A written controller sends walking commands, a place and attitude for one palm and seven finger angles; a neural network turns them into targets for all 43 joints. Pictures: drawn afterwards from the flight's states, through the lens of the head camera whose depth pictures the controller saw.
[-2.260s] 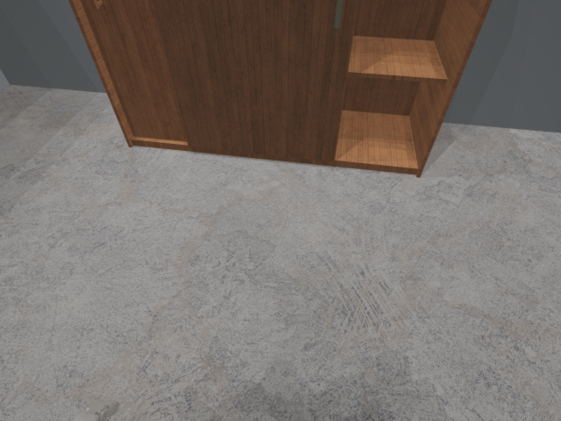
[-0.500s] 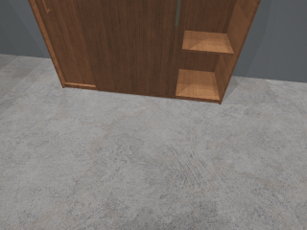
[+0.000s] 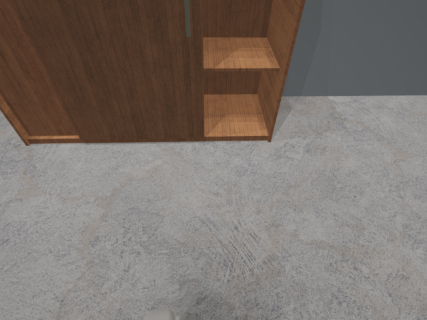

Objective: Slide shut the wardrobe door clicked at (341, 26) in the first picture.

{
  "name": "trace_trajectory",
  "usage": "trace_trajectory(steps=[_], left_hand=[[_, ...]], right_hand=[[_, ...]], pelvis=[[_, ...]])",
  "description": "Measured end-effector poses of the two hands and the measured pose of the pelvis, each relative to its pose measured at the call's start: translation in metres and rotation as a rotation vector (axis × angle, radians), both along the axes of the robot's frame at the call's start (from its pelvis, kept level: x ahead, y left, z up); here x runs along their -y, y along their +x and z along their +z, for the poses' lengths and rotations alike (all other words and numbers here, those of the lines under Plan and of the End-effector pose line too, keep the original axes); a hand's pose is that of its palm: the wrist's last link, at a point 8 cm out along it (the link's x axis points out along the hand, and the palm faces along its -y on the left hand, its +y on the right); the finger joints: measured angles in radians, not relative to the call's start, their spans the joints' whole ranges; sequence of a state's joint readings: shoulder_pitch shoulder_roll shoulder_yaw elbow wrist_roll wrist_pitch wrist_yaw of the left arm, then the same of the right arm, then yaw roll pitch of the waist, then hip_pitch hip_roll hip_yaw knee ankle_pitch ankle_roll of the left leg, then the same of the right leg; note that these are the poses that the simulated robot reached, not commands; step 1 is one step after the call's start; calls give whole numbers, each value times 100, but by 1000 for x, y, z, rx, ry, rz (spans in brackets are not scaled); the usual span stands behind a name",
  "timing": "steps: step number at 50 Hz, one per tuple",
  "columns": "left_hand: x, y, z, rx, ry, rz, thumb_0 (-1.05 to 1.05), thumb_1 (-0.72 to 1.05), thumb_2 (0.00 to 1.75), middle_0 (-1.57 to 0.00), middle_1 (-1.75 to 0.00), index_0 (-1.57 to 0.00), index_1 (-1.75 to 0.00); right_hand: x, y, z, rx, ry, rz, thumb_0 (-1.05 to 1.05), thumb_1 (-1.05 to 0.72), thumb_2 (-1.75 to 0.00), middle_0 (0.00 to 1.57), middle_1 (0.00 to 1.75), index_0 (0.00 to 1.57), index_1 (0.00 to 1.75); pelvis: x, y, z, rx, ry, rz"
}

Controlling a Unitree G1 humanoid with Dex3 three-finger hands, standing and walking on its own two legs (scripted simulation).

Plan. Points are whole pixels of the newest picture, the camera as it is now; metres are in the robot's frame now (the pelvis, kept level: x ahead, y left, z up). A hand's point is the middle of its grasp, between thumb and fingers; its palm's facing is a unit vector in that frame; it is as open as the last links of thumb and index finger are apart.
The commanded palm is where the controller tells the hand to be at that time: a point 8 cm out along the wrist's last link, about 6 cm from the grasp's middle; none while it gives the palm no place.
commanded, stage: walk to a spot facing it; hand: left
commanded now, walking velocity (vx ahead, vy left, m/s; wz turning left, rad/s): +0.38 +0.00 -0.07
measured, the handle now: (186, 0) +1.32 +0.18 +0.12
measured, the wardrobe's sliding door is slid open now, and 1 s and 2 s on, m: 0.45 0.45 0.45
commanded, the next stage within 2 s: turn to face it in 1.10 s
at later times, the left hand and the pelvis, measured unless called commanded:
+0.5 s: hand (109, 282) +0.24 +0.26 -0.18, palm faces -0.01 -0.99 -0.16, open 7.4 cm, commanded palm none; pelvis +0.21 +0.08 +0.00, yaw -5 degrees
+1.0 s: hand (178, 182) +0.54 +0.14 -0.17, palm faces -0.15 -0.97 -0.19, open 7.2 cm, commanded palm none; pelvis +0.41 -0.01 -0.01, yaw -12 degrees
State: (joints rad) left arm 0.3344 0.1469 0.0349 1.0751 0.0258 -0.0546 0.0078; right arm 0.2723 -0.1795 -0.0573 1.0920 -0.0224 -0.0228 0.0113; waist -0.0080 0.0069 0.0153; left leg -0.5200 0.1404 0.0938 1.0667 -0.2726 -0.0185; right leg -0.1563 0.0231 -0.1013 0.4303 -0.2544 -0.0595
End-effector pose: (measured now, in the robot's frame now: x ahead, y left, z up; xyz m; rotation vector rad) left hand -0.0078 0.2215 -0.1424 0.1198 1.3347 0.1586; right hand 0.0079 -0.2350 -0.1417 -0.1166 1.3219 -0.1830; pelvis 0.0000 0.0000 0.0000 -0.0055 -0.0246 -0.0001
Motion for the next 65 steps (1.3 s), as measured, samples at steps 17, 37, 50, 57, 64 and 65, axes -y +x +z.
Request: trace_trajectory(steps=[17, 37, 50, 57, 64, 65], left_hand=[[-57, 92, -29, -197, -73, 32, 1, 91, 90, -20, -30, -20, -30], [-38, 432, 2, 115, -30, -254, 1, 91, 90, -19, -30, -19, -30], [31, 547, -1, 214, 2, -239, -1, 93, 90, -20, -30, -20, -30], [16, 537, 6, 96, 41, -204, -1, 94, 90, -20, -30, -20, -30], [12, 515, -8, -44, -10, -93, 0, 92, 90, -19, -30, -20, -30], [11, 512, -11, -68, -19, -75, 0, 91, 90, -19, -30, -20, -30]], right_hand=[[-76, 228, 11, 236, -42, 61, 0, -91, -89, 19, 30, 20, 30], [-120, 144, 8, -264, 72, -293, 0, -91, -89, 19, 30, 20, 30], [-45, 280, -16, -207, 95, -313, 1, -91, -89, 20, 30, 20, 30], [18, 429, -1, 66, -7, -213, 1, -92, -89, 19, 30, 20, 30], [25, 539, 12, 133, -45, -70, 1, -92, -90, 19, 30, 20, 30], [22, 554, 12, 134, -48, -47, 1, -92, -90, 19, 30, 20, 30]], pelvis=[[-66, 151, -16, 6, -29, -53], [-55, 305, -1, 3, 10, -174], [14, 409, -13, 11, -10, -210], [21, 456, -1, -2, -21, -185], [12, 509, -2, -5, -36, -130], [9, 517, -4, -5, -39, -121]])
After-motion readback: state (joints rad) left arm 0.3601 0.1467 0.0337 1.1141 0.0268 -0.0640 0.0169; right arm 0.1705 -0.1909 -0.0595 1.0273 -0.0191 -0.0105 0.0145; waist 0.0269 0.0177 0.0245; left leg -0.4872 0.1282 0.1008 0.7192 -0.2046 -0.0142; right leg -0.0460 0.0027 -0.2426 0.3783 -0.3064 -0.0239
